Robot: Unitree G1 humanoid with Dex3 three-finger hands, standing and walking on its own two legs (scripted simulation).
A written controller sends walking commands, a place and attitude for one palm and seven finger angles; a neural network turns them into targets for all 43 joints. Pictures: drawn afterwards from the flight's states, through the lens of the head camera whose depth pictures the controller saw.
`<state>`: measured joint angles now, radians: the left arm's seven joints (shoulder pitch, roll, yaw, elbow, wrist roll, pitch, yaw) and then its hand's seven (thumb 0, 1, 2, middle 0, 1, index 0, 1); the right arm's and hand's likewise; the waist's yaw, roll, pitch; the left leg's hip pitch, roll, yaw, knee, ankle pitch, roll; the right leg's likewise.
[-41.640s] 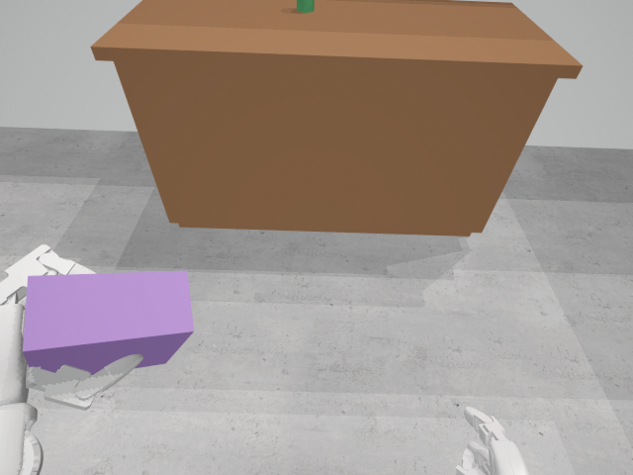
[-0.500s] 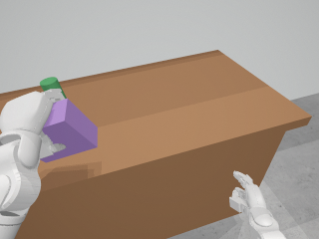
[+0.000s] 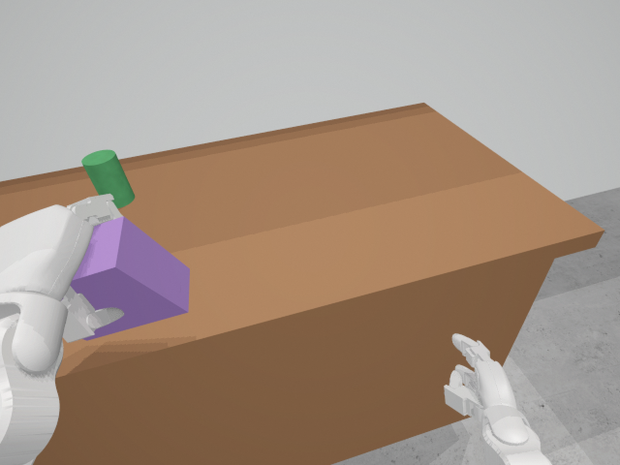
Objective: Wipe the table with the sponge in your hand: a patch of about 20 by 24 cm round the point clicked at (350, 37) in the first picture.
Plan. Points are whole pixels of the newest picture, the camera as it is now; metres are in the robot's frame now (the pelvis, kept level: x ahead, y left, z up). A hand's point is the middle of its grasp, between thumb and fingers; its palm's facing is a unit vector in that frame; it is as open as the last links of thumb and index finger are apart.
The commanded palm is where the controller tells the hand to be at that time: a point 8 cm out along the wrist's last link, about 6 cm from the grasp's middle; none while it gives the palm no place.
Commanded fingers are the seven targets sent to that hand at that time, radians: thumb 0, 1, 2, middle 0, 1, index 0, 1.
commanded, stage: bring the sponge back beside the body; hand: left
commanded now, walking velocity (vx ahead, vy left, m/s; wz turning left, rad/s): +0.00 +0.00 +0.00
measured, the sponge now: (116, 291) +0.21 +0.27 +0.17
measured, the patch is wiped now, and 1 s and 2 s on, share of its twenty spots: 1.00 1.00 1.00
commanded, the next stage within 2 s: step back with the hand held close in 0.36 s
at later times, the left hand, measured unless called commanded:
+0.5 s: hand (72, 275) +0.19 +0.29 +0.22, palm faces +0.37 -0.16 -0.92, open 9.7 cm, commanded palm +0.15 +0.29 +0.27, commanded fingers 0.00 0.10 1.30 -1.20 -1.60 -1.20 -1.60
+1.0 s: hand (77, 264) +0.18 +0.26 +0.25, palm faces +0.44 -0.76 -0.47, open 9.7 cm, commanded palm +0.11 +0.31 +0.27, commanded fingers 0.00 0.10 1.30 -1.20 -1.60 -1.20 -1.60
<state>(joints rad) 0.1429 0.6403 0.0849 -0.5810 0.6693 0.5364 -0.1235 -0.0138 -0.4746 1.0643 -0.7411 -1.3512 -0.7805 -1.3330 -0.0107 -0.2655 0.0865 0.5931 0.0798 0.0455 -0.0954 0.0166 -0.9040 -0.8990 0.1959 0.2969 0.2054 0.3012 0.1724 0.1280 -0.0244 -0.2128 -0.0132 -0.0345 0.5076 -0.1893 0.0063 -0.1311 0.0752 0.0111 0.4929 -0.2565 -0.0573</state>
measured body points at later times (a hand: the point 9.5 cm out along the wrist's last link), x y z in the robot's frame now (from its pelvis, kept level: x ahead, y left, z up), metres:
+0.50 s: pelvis -0.01 +0.01 +0.00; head -0.06 -0.04 +0.45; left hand +0.17 +0.29 +0.27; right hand +0.27 -0.16 -0.03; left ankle +0.06 +0.11 -0.74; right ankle +0.01 -0.09 -0.74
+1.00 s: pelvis -0.04 +0.03 -0.01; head -0.01 +0.04 +0.44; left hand +0.15 +0.30 +0.27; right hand +0.09 -0.22 -0.10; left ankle +0.01 +0.12 -0.74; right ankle +0.01 -0.09 -0.74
